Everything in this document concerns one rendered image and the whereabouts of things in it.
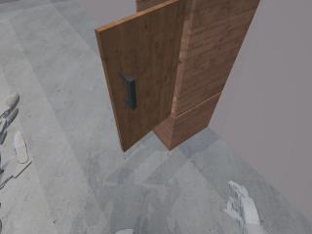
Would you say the cupboard door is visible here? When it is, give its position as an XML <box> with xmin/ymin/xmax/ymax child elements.
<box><xmin>95</xmin><ymin>0</ymin><xmax>187</xmax><ymax>152</ymax></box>

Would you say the robot right hand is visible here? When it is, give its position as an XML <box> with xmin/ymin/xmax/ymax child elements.
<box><xmin>223</xmin><ymin>180</ymin><xmax>261</xmax><ymax>230</ymax></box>

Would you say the handle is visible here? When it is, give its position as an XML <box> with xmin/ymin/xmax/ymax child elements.
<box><xmin>119</xmin><ymin>72</ymin><xmax>137</xmax><ymax>110</ymax></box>

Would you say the robot right forearm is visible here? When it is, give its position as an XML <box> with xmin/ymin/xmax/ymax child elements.
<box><xmin>243</xmin><ymin>223</ymin><xmax>268</xmax><ymax>234</ymax></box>

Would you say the robot left hand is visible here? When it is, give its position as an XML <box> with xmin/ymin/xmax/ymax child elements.
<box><xmin>0</xmin><ymin>92</ymin><xmax>33</xmax><ymax>190</ymax></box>

